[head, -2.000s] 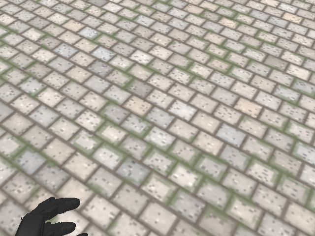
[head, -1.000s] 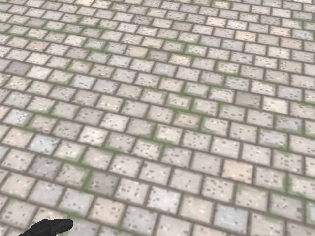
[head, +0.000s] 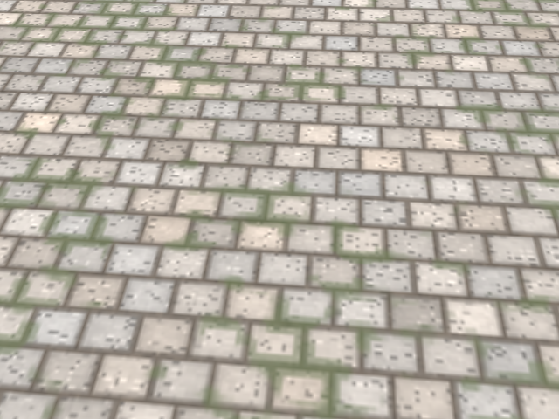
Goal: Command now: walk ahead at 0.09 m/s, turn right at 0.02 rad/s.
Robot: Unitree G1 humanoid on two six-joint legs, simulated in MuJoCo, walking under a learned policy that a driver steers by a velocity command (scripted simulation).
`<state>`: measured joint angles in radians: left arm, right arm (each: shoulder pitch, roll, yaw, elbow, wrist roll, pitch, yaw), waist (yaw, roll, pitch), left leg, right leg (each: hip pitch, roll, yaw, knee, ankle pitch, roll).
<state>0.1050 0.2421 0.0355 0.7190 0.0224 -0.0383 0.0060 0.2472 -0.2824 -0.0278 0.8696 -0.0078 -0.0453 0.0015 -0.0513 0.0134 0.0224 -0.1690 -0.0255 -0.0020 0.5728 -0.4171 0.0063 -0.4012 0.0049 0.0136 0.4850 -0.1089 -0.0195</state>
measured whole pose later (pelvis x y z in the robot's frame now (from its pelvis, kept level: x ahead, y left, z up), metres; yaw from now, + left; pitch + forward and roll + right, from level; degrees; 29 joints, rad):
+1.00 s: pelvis +0.03 +0.01 +0.00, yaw -1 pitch -2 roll +0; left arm 0.10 0.22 0.05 1.11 0.00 0.03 0.04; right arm 0.31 -0.20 0.00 1.07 -0.01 -0.01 -0.03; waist 0.00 0.00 0.04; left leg -0.09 0.00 0.01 0.47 -0.36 0.00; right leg -0.29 0.01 0.03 0.49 -0.17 0.00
